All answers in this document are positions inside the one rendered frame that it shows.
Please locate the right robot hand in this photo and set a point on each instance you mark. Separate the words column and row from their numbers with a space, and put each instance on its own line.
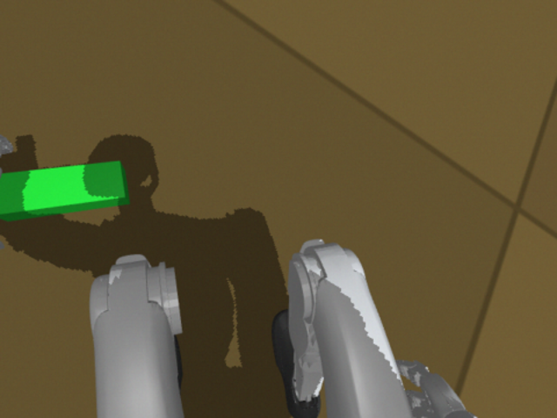
column 437, row 398

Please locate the carton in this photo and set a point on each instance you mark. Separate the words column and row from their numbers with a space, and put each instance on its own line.
column 45, row 192

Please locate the right robot foot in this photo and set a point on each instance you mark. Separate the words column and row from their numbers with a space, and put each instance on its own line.
column 284, row 355

